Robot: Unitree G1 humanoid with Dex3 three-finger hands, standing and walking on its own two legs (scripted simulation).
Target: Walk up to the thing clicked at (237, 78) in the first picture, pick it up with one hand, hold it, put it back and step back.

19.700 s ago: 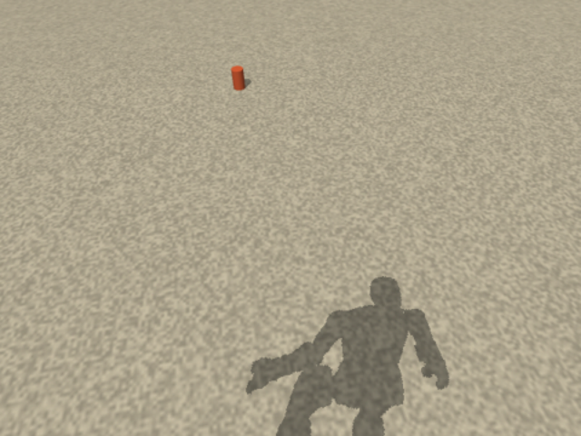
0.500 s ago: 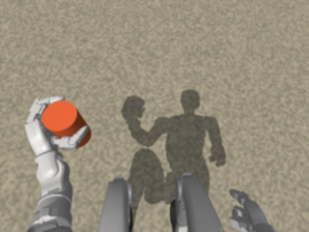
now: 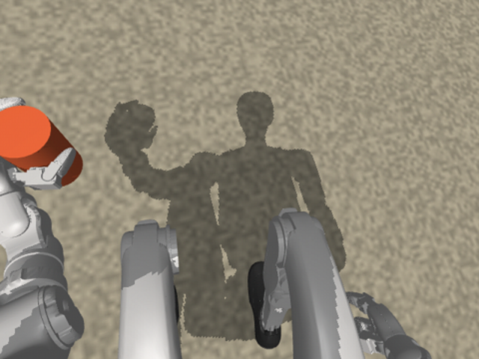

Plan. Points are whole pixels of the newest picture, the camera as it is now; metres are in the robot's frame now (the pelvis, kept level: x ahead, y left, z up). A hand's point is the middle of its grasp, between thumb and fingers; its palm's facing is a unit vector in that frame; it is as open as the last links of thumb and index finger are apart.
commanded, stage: crouch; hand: left
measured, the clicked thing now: (41, 150) +0.44 +0.29 -0.07
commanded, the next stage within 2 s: lower in 0.80 s
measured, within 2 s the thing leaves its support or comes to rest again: neither
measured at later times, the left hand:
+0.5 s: hand (44, 155) +0.46 +0.32 -0.15, palm faces +0.49 -0.87 -0.02, open 10.7 cm
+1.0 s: hand (54, 160) +0.47 +0.32 -0.20, palm faces +0.47 -0.88 -0.03, open 10.7 cm
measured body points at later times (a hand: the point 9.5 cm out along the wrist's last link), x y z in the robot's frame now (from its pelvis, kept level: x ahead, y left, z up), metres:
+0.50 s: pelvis -0.01 +0.01 -0.07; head +0.22 +0.10 +0.30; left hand +0.43 +0.37 -0.15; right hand +0.08 -0.27 -0.17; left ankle +0.09 +0.12 -0.36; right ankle +0.11 -0.12 -0.36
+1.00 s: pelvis -0.01 +0.01 -0.09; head +0.24 +0.12 +0.27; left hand +0.43 +0.37 -0.20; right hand +0.09 -0.27 -0.17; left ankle +0.09 +0.13 -0.36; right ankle +0.11 -0.12 -0.36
